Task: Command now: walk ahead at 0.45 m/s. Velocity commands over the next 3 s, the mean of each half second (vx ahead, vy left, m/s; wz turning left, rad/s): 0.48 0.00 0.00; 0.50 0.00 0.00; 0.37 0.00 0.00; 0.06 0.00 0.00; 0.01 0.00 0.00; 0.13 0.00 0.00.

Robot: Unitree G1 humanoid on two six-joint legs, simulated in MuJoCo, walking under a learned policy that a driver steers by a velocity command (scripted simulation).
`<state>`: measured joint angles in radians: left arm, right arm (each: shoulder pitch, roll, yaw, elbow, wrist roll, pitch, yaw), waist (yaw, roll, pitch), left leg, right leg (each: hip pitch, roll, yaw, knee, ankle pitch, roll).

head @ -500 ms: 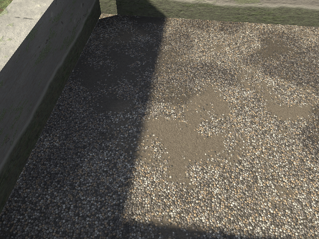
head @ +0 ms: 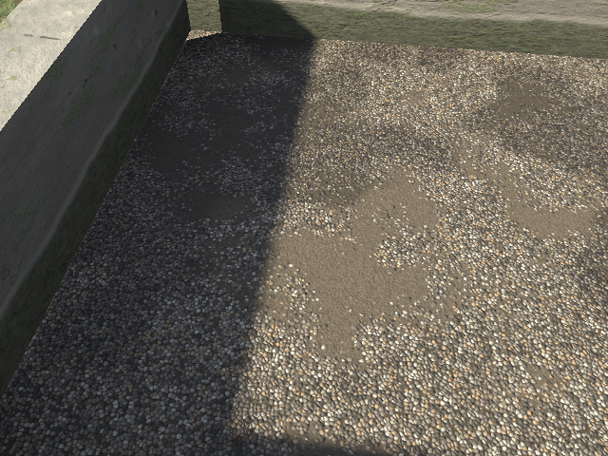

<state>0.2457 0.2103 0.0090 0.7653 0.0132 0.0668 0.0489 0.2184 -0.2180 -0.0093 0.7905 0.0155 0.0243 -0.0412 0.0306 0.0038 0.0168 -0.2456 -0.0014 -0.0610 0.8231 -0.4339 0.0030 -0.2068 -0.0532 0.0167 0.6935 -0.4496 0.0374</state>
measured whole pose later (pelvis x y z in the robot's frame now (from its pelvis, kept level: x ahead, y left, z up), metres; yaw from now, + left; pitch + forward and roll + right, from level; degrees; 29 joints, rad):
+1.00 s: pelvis +0.00 +0.04 +0.01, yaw +0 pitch +0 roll +0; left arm 0.19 0.15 -0.03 0.62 0.02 0.05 0.01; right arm 0.22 -0.23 0.01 0.63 -0.01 0.02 -0.01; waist 0.01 0.04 -0.02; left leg -0.38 -0.03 -0.01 0.68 -0.36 0.00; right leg -0.29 0.06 -0.01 0.61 -0.32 -0.06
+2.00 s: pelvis +0.07 +0.09 +0.03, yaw +0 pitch -1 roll +1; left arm 0.28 0.23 -0.06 0.81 0.04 0.07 0.04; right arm 0.28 -0.22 0.03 0.78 -0.01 0.06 0.00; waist 0.00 -0.03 -0.01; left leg -0.07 -0.13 0.00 0.22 -0.14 0.10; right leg -0.05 -0.05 0.04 0.34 -0.28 0.03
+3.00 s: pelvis +0.07 +0.06 +0.02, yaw +0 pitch +0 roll +0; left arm 0.28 0.17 -0.07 0.93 0.00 0.05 0.05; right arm 0.27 -0.18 0.06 0.89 0.00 0.02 -0.02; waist 0.00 0.00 -0.03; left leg -0.17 -0.05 -0.02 0.44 -0.26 0.04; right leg -0.06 0.04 0.03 0.39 -0.32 -0.03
